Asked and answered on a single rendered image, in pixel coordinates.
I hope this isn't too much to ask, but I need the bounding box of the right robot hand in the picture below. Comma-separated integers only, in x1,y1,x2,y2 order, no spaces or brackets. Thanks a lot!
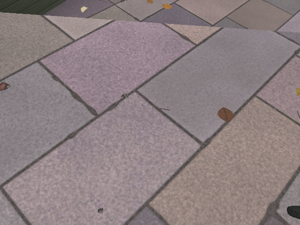
287,205,300,219

